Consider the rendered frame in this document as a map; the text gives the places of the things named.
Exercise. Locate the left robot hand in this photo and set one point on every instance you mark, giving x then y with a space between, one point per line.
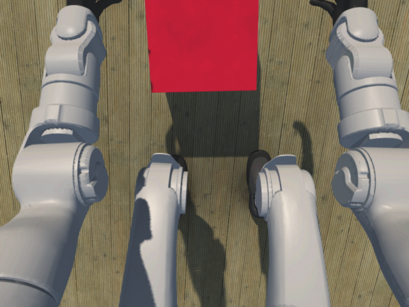
96 7

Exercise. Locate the carton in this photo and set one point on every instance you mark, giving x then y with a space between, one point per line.
202 45

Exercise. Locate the right robot forearm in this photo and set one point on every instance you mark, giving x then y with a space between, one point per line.
366 89

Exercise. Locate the right robot thigh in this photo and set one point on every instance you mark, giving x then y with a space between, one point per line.
297 274

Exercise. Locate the left robot forearm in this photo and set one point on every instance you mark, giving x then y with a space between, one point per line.
70 84

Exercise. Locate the robot left foot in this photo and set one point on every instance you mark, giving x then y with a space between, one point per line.
181 161

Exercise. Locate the robot left upper arm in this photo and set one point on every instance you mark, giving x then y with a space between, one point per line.
55 185

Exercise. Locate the right robot hand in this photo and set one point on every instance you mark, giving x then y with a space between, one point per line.
342 5

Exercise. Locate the robot right upper arm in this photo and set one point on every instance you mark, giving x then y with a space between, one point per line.
374 184

